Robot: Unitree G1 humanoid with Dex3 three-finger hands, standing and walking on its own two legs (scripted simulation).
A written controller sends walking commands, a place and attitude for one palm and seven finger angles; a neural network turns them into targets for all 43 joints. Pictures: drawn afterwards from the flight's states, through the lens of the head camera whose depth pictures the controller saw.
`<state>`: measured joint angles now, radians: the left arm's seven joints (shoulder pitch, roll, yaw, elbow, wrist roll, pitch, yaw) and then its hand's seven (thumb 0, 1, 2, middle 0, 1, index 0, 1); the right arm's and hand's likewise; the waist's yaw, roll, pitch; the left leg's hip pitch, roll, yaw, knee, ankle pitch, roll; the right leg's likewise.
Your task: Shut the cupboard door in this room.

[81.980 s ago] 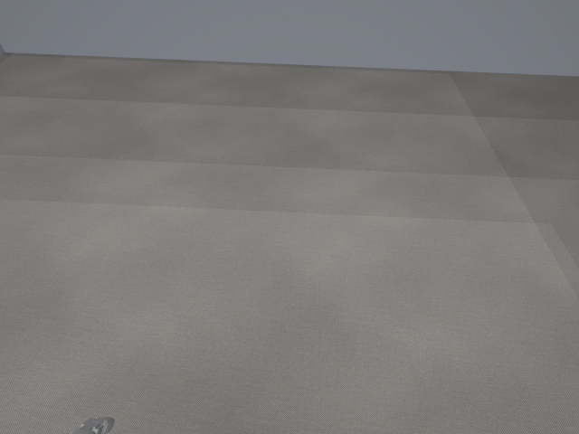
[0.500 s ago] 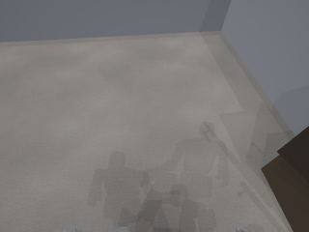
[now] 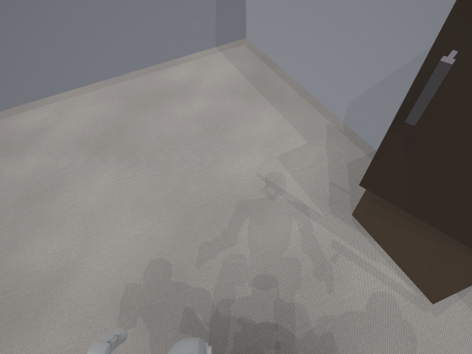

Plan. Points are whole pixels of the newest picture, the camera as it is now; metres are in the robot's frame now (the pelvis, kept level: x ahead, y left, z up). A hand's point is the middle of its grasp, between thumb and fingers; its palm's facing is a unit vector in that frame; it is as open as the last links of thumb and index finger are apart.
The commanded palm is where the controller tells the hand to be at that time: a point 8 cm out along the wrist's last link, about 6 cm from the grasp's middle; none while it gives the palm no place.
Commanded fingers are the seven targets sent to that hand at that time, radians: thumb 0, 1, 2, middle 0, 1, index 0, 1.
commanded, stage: turn to face it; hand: left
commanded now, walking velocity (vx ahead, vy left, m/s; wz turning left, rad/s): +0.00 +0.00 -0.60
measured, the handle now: (431, 89) +0.63 -0.40 +0.08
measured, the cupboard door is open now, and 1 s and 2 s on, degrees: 20 20 20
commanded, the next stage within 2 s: take the last steps up to it in 1.06 s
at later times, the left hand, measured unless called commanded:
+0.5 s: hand (149, 332) +0.18 +0.19 -0.15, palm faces -0.29 -0.93 -0.21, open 7.4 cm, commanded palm none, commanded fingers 0.00 0.90 0.90 -0.20 -0.30 -0.20 -0.30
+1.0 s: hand (172, 319) +0.21 +0.15 -0.17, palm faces -0.49 -0.85 -0.20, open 7.4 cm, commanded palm none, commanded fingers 0.00 0.90 0.90 -0.20 -0.30 -0.20 -0.30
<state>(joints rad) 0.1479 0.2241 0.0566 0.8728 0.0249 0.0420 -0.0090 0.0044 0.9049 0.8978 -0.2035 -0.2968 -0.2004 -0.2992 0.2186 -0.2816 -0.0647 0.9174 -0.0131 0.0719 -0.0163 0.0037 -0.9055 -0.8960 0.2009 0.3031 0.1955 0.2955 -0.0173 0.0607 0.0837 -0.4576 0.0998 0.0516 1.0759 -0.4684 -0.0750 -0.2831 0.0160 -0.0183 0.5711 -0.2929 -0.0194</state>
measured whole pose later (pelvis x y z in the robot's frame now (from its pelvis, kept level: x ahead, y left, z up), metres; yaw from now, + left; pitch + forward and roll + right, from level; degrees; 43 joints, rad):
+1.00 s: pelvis +0.04 +0.02 +0.00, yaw -32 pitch +1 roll -1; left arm 0.20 0.24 0.07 0.93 0.02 0.07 -0.01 0.01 0.90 0.90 -0.21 -0.30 -0.20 -0.30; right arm 0.22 -0.21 -0.02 0.89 -0.02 0.01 -0.02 0.00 -0.91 -0.90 0.20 0.30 0.20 0.30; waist 0.00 -0.03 0.04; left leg -0.32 0.04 0.05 0.60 -0.29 0.01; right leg -0.36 0.05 0.07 0.76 -0.45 0.01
